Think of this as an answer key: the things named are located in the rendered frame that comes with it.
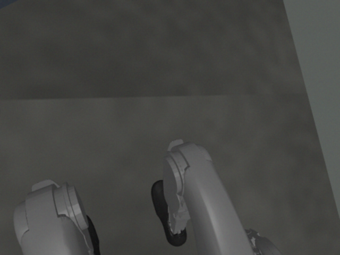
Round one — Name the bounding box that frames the left robot foot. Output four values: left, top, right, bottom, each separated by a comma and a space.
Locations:
87, 216, 100, 255

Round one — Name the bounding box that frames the right robot hand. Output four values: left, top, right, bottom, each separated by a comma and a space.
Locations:
245, 229, 283, 255

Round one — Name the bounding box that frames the right robot foot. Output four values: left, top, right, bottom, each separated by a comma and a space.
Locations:
151, 180, 187, 247

